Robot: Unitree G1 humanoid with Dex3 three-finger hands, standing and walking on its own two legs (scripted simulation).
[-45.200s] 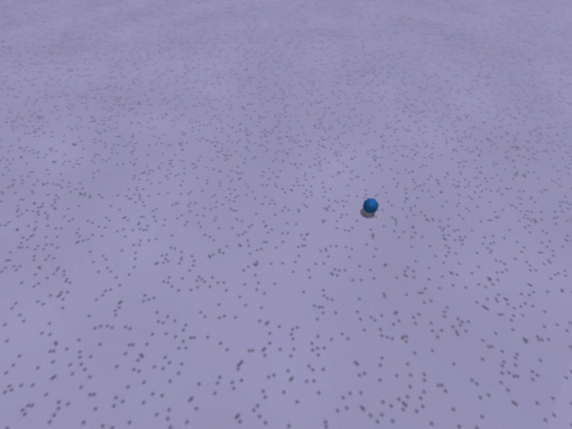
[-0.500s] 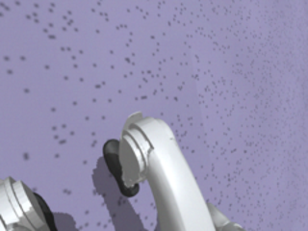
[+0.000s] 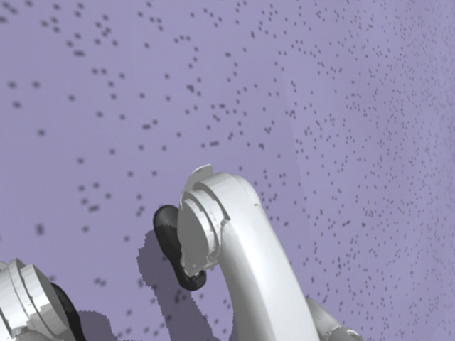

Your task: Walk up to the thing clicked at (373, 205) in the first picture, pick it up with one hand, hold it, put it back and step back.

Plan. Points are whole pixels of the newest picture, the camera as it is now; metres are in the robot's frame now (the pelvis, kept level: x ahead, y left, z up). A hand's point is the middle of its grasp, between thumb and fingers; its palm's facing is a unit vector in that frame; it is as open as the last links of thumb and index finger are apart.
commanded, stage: close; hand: left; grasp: from above
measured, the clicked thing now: out of the picture +0.50 +0.37 -0.28
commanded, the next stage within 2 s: settle in 0.32 s
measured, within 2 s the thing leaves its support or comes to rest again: leaves its support in 0.72 s
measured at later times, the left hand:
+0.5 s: hand out of the picture +0.48 +0.36 -0.25, palm faces -0.44 -0.16 -0.88, open 9.6 cm
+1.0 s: hand out of the picture +0.49 +0.39 -0.19, palm faces -0.41 -0.14 -0.90, open 9.5 cm
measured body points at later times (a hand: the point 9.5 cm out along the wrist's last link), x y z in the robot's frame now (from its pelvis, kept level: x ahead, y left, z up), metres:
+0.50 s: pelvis +0.00 +0.00 +0.00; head +0.30 +0.14 +0.30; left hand +0.50 +0.37 -0.20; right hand +0.04 -0.25 -0.04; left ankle +0.06 +0.12 -0.28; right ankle +0.14 -0.13 -0.28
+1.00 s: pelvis +0.00 +0.00 +0.01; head +0.28 +0.14 +0.33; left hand +0.51 +0.40 -0.14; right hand +0.05 -0.27 -0.04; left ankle +0.06 +0.12 -0.28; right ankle +0.14 -0.13 -0.28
